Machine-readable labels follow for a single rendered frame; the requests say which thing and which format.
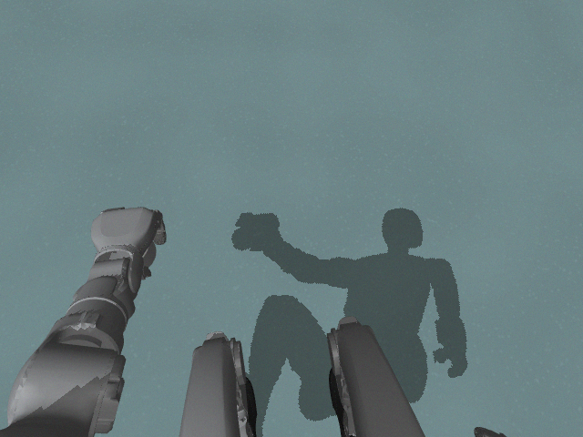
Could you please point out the left robot arm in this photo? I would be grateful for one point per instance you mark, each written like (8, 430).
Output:
(72, 384)

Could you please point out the right robot foot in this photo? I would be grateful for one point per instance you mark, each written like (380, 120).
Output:
(337, 405)

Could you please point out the tin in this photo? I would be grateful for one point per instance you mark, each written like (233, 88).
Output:
(149, 255)

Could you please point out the left robot hand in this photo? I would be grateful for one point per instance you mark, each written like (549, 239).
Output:
(131, 227)

